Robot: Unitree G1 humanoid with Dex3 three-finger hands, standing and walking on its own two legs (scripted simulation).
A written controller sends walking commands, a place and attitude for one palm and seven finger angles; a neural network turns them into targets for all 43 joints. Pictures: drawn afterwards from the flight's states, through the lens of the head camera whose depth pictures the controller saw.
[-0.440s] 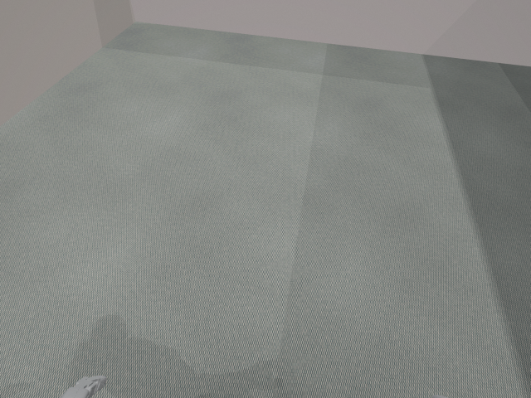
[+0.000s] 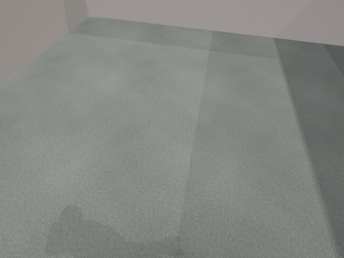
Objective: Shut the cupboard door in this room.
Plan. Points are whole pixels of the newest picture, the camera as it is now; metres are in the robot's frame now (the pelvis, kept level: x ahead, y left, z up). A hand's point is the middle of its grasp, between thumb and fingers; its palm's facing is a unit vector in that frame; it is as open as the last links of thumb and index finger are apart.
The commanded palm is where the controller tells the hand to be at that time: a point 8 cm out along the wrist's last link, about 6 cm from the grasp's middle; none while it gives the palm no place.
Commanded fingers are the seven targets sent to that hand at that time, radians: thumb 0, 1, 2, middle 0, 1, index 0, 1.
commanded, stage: stand and wait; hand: left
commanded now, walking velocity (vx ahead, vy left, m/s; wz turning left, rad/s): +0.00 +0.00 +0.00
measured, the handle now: out of the picture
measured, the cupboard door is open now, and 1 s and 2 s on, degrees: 96 96 96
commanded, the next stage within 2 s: turn or walk to find it in 0.46 s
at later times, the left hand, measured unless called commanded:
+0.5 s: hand out of the picture +0.06 +0.24 -0.15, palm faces -0.04 -0.94 -0.34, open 7.4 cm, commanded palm none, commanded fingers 0.00 0.90 0.90 -0.20 -0.30 -0.20 -0.30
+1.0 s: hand out of the picture +0.01 +0.21 -0.18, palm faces +0.12 -0.96 -0.24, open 7.4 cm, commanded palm none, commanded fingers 0.00 0.90 0.90 -0.20 -0.30 -0.20 -0.30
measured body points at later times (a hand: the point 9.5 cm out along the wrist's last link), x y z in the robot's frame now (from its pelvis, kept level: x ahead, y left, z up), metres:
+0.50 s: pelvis -0.02 -0.01 +0.00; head -0.02 -0.01 +0.45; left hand +0.06 +0.28 -0.13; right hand +0.05 -0.31 -0.13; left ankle -0.01 +0.11 -0.74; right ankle +0.00 -0.13 -0.74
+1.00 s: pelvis -0.04 +0.00 -0.01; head -0.01 +0.02 +0.44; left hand +0.00 +0.26 -0.16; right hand +0.02 -0.24 -0.15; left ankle -0.01 +0.11 -0.74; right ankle -0.05 -0.14 -0.69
